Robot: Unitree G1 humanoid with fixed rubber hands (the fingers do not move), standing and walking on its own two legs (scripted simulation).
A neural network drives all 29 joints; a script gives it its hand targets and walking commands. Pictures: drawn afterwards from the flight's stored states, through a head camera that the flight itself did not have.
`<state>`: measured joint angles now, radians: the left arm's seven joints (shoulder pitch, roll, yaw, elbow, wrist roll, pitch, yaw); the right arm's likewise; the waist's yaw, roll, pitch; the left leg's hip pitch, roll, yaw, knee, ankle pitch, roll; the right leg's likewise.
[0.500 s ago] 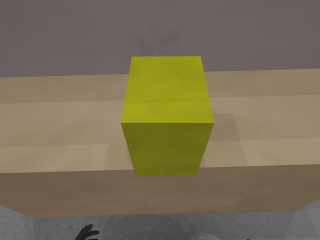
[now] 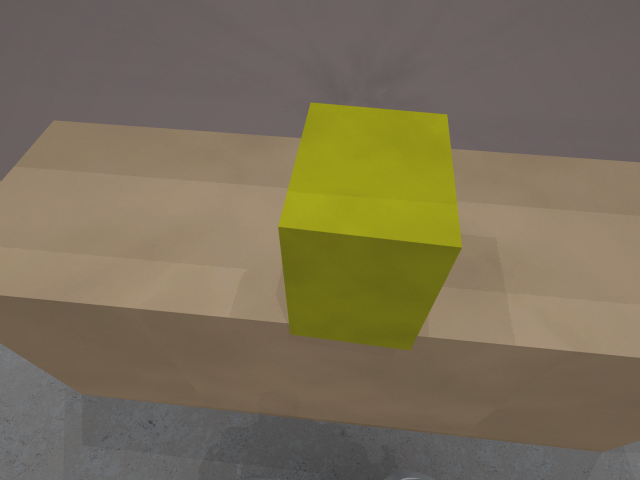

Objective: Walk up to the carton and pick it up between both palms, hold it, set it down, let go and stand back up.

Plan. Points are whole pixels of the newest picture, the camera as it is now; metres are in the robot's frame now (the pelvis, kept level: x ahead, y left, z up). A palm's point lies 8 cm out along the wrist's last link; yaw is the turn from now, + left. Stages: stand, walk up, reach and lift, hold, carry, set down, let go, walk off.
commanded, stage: walk up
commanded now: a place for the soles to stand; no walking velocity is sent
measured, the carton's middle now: (362, 232) +0.44 -0.06 +0.01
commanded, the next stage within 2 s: reach and lift in 1.68 s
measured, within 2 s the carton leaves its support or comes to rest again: neither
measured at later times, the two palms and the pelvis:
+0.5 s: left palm out of the picture +0.04 +0.28 -0.14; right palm out of the picture +0.06 -0.25 -0.13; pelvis -0.02 +0.01 -0.01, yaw +4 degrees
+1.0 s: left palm out of the picture +0.03 +0.28 -0.13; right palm out of the picture +0.06 -0.23 -0.13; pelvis -0.02 +0.01 +0.00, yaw +2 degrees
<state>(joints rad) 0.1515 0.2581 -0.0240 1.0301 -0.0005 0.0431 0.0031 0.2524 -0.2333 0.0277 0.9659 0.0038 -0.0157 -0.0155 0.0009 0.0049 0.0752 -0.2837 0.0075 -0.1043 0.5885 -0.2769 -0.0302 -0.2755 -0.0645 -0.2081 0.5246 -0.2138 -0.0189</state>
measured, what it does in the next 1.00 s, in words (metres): stands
